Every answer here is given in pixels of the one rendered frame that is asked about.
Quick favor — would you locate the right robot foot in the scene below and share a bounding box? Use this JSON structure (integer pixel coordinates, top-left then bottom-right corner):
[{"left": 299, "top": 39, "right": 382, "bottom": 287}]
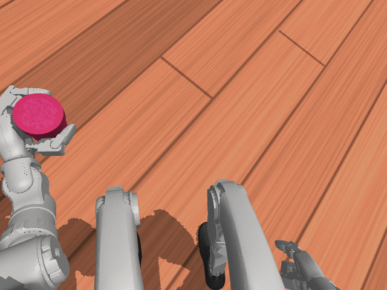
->
[{"left": 198, "top": 222, "right": 226, "bottom": 290}]

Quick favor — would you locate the cup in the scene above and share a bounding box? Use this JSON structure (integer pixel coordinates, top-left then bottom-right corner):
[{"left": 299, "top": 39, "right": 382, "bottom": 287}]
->
[{"left": 13, "top": 93, "right": 67, "bottom": 141}]

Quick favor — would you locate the left robot arm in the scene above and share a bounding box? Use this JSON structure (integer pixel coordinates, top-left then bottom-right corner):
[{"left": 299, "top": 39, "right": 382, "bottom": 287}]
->
[{"left": 0, "top": 156, "right": 70, "bottom": 290}]

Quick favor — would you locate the left robot hand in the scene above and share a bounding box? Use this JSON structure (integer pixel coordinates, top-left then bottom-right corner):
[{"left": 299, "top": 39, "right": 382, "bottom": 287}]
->
[{"left": 0, "top": 85, "right": 76, "bottom": 163}]

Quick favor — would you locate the right robot hand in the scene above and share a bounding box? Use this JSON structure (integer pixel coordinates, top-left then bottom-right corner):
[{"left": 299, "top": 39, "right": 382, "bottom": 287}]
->
[{"left": 275, "top": 240, "right": 325, "bottom": 290}]

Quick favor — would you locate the right robot arm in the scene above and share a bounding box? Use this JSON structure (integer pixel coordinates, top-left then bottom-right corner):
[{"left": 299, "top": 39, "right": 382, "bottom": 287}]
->
[{"left": 307, "top": 277, "right": 341, "bottom": 290}]

